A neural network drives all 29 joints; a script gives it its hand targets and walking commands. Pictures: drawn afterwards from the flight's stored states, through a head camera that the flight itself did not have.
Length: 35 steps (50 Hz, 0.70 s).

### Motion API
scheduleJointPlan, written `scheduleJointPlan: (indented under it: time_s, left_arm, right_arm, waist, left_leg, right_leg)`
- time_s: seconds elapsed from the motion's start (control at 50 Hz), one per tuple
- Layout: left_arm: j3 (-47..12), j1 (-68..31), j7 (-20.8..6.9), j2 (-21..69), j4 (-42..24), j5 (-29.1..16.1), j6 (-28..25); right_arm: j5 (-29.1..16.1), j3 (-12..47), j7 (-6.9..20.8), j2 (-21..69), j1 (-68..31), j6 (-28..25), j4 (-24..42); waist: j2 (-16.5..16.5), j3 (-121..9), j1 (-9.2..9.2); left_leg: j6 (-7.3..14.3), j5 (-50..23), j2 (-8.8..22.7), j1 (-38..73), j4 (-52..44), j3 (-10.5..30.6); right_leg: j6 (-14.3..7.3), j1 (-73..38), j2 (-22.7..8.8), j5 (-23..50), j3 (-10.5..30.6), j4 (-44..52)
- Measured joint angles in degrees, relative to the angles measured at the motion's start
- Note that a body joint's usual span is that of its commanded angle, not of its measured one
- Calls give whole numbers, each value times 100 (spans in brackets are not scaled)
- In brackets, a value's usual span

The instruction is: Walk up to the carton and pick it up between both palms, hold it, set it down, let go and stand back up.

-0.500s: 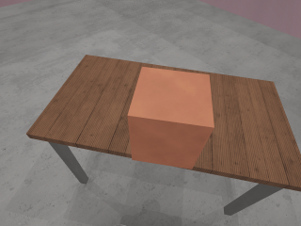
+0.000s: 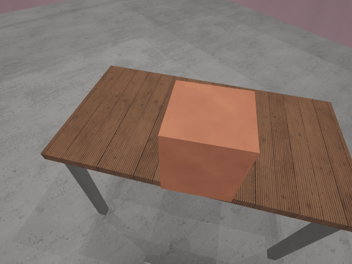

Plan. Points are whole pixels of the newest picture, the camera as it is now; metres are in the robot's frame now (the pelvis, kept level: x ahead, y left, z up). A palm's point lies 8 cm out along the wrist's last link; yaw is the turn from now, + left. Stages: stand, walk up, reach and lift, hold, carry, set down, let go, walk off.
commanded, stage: walk up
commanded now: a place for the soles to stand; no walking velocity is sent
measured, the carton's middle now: (204, 143) +0.43 -0.05 +0.00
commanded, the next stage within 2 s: reach and lift in 0.04 s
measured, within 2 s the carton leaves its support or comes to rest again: neither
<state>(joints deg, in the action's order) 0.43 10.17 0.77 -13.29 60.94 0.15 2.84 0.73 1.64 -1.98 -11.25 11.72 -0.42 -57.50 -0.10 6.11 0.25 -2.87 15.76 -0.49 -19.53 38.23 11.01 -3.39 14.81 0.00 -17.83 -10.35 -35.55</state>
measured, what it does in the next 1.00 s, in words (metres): stands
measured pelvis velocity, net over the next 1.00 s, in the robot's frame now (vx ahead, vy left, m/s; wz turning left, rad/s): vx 0.04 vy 0.01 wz -0.13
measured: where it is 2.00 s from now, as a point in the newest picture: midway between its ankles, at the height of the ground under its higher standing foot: outside the picture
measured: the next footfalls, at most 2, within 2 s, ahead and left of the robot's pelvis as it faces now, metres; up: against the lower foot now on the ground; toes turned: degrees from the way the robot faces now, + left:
none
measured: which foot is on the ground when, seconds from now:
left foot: down 0.00-1.00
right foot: down 0.00-1.00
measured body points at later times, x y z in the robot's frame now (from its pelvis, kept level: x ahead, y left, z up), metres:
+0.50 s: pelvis +0.00 +0.00 +0.00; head +0.05 +0.02 +0.45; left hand +0.17 +0.21 -0.12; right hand +0.12 -0.24 -0.11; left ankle +0.06 +0.15 -0.72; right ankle +0.02 -0.09 -0.72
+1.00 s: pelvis +0.04 +0.01 +0.02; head +0.05 +0.03 +0.47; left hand +0.21 +0.20 -0.08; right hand +0.18 -0.22 -0.07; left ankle +0.06 +0.15 -0.72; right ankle +0.02 -0.09 -0.72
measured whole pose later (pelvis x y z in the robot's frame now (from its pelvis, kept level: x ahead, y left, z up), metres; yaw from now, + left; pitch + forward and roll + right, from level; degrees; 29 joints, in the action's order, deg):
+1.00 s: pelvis +0.04 +0.01 +0.02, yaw -7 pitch -2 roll +0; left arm 0.1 14.0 4.8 -6.7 29.7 -1.6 2.7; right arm -3.2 0.1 4.6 -9.8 8.2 -18.6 -48.7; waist -2.1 3.5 1.9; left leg -2.3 12.4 2.6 -9.2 23.5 -0.7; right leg -1.4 9.0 0.5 -13.6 -2.2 -24.5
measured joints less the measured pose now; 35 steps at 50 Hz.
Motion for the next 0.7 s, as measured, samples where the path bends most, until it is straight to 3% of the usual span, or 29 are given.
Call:
scheduleJointPlan:
  time_s: [0.06, 0.12, 0.18, 0.28, 0.36, 0.46, 0.7]
  left_arm:
    - [8, 10, -8, -18, -103, -17, 149]
    - [-11, 2, 120, -187, -1129, -218, 1386]
    - [27, -386, 250, -260, -2074, -223, 2430]
    - [282, -963, 264, 12, -3245, 195, 2943]
    - [441, -854, 225, 368, -3772, 376, 2921]
    - [493, -494, 228, 613, -3488, 409, 2664]
    - [295, 323, 489, 470, -3247, -60, 1074]
  right_arm:
    - [51, -59, 20, 19, -24, 0, 29]
    - [297, -519, 315, 173, -490, 207, 81]
    - [233, -572, 591, 203, -1024, 489, 422]
    - [-142, -109, 662, 153, -1447, 352, 848]
    - [-343, 119, 618, 132, -1122, 192, 1117]
    - [-174, 16, 594, 71, -605, 32, 1329]
    - [-145, -205, 697, 149, -277, -1242, 1077]
  waist:
    - [-15, -35, 16]
    - [-188, -269, 61]
    - [-302, -162, 92]
    - [-383, 389, 80]
    - [-425, 409, 83]
    - [-382, 146, 124]
    - [-330, 85, 258]
  left_leg:
    - [-12, 66, 0, -75, 106, -42]
    - [-79, 230, 204, -693, 602, -536]
    - [-103, 454, 258, -977, 1107, -739]
    - [-108, 434, 335, -474, 988, -845]
    - [-98, 137, 364, 17, 264, -926]
    - [-52, -95, 394, 182, -336, -1074]
    - [-32, -216, 389, 294, -848, -1175]
  right_leg:
    - [18, 91, -19, -73, 24, -128]
    - [34, 887, -58, -312, 258, -880]
    - [9, 1294, -46, -516, 444, -1488]
    - [8, 846, 31, -445, 548, -1368]
    - [29, 403, 72, -146, 611, -683]
    - [62, 319, 112, 102, 740, -142]
    - [105, 232, 117, 251, 828, 369]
